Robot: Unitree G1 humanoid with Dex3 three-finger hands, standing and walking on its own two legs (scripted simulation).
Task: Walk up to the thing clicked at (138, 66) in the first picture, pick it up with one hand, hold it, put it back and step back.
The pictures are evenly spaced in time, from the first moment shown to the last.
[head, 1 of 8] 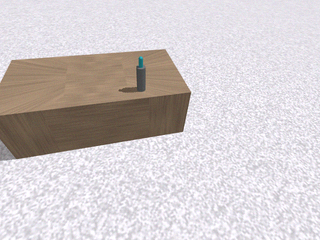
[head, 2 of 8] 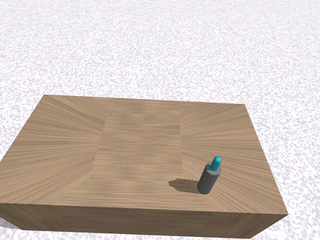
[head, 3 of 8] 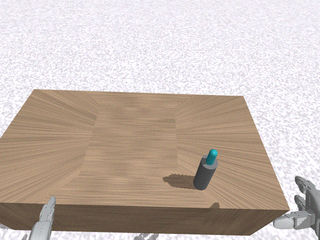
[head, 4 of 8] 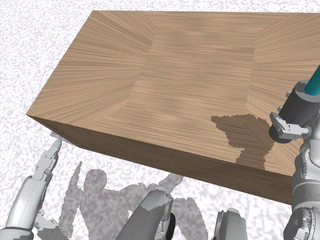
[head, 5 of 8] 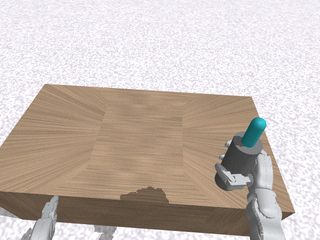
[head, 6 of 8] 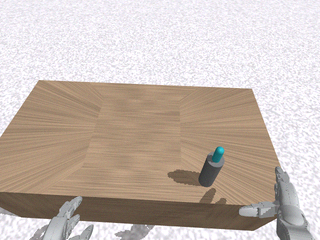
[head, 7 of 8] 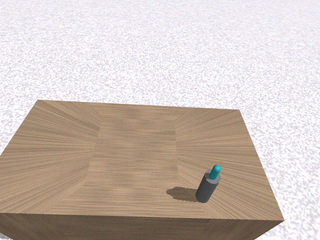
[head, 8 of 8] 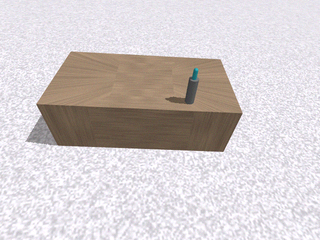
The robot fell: no
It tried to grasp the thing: yes
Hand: right
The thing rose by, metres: 0.28
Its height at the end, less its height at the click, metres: +0.00
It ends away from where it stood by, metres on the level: 0.01
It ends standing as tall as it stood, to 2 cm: yes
